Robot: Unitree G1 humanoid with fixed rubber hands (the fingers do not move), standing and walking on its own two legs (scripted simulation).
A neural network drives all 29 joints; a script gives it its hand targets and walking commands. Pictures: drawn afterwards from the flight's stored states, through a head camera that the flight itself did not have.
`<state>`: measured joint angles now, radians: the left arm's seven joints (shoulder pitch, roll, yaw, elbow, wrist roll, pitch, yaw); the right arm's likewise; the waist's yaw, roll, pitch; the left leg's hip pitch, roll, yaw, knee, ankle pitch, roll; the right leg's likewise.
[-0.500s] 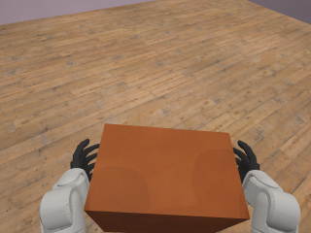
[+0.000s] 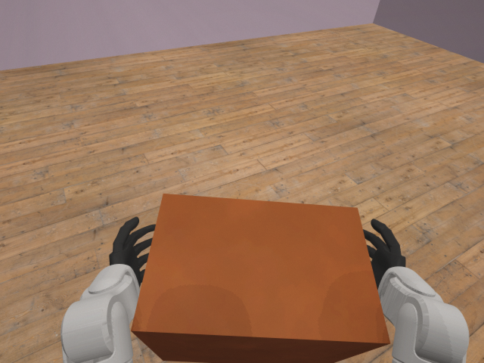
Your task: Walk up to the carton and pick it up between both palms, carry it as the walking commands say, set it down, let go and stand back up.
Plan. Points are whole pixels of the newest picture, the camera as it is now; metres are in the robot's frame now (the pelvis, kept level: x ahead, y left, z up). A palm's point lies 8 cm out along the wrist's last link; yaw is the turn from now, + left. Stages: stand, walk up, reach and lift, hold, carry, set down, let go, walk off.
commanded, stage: carry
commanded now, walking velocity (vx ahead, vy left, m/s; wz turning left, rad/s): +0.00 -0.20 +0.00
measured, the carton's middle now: (251, 291) +0.24 +0.01 +0.03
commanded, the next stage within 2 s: none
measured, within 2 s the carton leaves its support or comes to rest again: neither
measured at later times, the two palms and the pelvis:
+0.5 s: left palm (149, 311) +0.17 +0.14 +0.10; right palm (427, 312) +0.20 -0.23 +0.09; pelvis -0.05 -0.06 +0.01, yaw +3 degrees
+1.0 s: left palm (165, 336) +0.14 +0.12 +0.09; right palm (448, 319) +0.19 -0.25 +0.09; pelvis -0.07 -0.09 +0.01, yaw +5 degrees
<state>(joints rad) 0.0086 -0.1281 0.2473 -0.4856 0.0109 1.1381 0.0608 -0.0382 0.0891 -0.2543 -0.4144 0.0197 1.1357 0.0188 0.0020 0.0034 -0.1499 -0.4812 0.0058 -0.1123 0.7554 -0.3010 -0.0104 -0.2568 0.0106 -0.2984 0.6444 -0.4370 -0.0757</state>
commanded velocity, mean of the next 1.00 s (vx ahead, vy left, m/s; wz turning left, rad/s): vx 0.00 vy -0.20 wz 0.00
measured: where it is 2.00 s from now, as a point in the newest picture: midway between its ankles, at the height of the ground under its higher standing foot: outside the picture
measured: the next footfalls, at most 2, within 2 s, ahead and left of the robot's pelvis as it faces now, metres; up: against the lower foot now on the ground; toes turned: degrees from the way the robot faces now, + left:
right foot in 0.24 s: -0.05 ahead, -0.17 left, +0.00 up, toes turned -2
left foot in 0.66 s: -0.01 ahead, +0.07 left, +0.00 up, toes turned +3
